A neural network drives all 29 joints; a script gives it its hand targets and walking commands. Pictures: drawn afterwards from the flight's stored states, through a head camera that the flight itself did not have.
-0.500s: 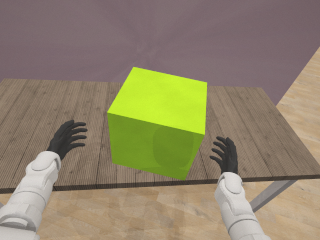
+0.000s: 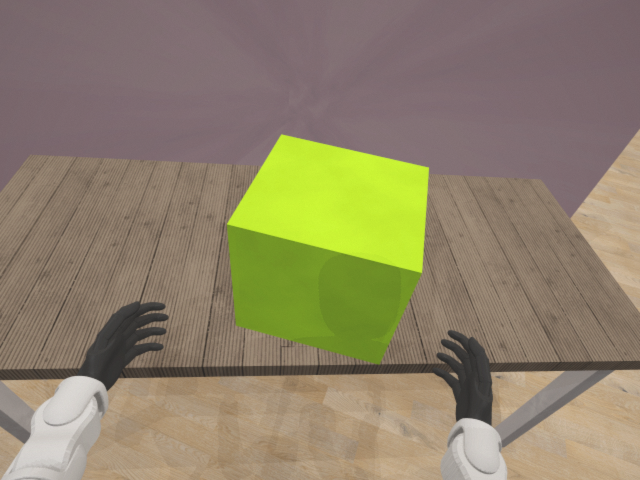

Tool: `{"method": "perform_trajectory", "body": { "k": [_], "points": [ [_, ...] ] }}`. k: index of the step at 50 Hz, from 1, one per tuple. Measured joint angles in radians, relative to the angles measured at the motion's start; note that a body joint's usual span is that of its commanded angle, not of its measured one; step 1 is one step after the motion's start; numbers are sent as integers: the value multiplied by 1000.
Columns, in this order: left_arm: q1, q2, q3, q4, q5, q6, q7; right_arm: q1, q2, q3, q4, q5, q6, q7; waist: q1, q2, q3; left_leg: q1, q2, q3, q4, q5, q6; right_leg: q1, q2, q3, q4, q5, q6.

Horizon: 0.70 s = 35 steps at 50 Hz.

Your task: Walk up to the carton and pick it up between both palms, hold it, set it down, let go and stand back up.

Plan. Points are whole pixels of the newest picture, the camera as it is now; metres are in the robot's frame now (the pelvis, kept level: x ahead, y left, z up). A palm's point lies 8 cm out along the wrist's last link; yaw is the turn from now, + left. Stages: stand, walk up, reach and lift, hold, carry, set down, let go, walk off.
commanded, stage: set down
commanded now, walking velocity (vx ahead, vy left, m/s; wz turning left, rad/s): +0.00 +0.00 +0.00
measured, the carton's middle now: (329, 248) +0.49 +0.01 -0.01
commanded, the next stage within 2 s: let go in 0.74 s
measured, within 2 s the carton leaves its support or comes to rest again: neither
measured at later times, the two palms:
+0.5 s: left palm (114, 419) +0.20 +0.26 -0.04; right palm (482, 448) +0.21 -0.20 -0.04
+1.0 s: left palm (142, 449) +0.18 +0.22 -0.06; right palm (506, 476) +0.19 -0.23 -0.06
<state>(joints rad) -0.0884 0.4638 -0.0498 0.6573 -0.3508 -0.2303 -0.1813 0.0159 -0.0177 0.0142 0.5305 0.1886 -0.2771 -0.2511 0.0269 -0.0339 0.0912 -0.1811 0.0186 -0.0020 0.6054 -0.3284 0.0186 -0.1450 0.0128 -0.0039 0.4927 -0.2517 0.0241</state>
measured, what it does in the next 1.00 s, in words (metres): stands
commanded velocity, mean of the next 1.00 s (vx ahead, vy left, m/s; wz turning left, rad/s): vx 0.00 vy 0.00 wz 0.00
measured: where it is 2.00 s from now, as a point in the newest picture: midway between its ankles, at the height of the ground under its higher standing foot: outside the picture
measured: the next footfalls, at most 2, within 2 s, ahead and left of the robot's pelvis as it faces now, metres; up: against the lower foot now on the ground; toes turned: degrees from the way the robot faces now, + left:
none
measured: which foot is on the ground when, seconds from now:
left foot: down 0.00-1.00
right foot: down 0.00-1.00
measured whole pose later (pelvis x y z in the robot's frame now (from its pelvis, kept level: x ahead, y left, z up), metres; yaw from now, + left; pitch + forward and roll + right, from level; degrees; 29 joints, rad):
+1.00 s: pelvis +0.02 -0.02 +0.01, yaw +1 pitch -8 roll -1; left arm 0.18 0.28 -0.03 0.58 -0.13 -0.05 -0.07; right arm 0.18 -0.12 -0.01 0.74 0.08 -0.28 -0.08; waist 0.03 -0.01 0.10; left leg -0.04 0.03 -0.01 0.45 -0.29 -0.02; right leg -0.01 0.02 -0.02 0.38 -0.24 -0.01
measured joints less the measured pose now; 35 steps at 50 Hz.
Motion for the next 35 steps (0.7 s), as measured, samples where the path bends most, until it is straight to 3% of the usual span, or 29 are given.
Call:
{"method": "perform_trajectory", "body": {
  "k": [12,20,35],
  "points": [
    [133,-49,-15,-64,60,35,16,96,7,-14,69,-23,-17,15,9,13,15,41,10,-7,7,-19,-8,49,11,-5,-6,-13,-6],
    [168,-49,-17,-76,70,41,50,124,-12,-15,50,-38,-24,59,13,17,28,46,4,-2,-11,-10,-11,39,3,-1,9,-23,-10],
    [213,-110,-5,-56,131,91,68,125,-70,-18,127,-61,-4,112,4,23,7,91,3,-9,-77,9,-22,78,3,-9,-38,-18,-20]
  ]
}}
